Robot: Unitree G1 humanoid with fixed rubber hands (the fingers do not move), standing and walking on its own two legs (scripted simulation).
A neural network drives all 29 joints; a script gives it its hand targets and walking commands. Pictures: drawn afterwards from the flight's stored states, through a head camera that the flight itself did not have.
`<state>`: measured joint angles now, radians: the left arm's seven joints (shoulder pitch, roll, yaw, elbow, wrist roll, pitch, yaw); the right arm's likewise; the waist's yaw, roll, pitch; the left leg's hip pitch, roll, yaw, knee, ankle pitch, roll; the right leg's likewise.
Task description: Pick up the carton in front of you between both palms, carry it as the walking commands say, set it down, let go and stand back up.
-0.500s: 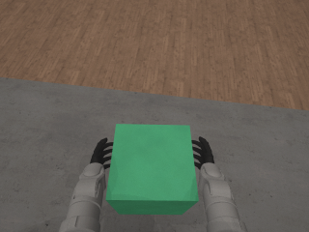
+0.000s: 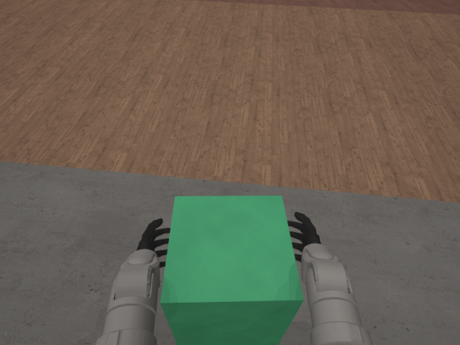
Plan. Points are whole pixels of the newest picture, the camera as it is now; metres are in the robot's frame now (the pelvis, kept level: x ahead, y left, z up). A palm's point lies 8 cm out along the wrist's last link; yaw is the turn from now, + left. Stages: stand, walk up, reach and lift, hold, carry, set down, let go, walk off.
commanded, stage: reach and lift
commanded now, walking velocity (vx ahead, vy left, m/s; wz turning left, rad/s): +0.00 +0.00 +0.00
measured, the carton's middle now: (228, 273) +0.30 +0.00 -0.05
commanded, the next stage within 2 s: hold in 0.76 s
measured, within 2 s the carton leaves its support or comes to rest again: neither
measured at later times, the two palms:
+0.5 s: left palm (146, 250) +0.30 +0.15 +0.03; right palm (310, 244) +0.31 -0.15 +0.04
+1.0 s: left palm (145, 245) +0.29 +0.15 +0.05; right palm (315, 240) +0.30 -0.15 +0.06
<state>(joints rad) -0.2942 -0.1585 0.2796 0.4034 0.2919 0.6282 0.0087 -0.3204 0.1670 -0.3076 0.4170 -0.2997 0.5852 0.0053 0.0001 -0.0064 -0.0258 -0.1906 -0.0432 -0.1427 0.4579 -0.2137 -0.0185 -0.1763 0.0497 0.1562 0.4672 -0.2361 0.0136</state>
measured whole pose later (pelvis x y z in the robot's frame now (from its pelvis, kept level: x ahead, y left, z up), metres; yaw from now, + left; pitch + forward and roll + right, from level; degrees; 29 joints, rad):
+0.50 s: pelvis +0.01 +0.00 +0.01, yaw +0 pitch -4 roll +0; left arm -0.26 -0.15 0.23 0.32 0.28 0.68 0.01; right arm -0.29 0.16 -0.26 0.33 -0.29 0.63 0.01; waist 0.00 -0.01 -0.01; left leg -0.12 -0.04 -0.14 0.38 -0.19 -0.01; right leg -0.10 0.04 0.15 0.39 -0.22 0.01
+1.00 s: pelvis +0.01 +0.00 +0.01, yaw +0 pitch -7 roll +0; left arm -0.25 -0.15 0.20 0.23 0.27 0.78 0.01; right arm -0.27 0.15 -0.23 0.24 -0.28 0.74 0.01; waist 0.00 -0.01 -0.01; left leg -0.04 -0.03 -0.13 0.34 -0.18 -0.01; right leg -0.03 0.04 0.15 0.34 -0.20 0.01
